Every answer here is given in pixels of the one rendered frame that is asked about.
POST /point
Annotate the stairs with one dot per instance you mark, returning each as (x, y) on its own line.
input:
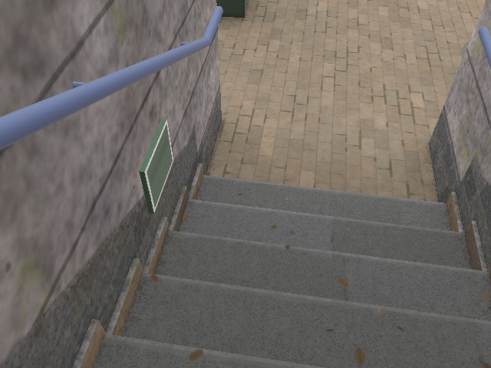
(268, 275)

